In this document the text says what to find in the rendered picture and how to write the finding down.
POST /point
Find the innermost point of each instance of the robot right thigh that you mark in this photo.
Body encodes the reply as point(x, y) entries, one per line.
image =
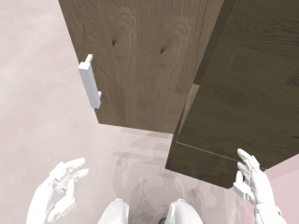
point(182, 213)

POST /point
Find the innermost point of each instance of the cupboard door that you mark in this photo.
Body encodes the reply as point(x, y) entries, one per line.
point(146, 54)

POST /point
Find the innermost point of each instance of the left robot hand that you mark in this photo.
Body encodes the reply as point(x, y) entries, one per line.
point(47, 196)

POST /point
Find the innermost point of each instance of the robot right forearm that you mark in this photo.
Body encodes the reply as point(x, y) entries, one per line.
point(267, 213)

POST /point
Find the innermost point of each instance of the robot thigh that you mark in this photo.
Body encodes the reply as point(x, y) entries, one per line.
point(182, 213)
point(117, 212)

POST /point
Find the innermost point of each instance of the handle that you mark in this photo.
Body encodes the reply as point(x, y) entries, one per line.
point(87, 77)

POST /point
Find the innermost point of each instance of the robot left thigh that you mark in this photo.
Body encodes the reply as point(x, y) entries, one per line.
point(117, 212)

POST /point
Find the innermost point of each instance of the right robot hand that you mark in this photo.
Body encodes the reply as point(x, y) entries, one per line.
point(259, 189)

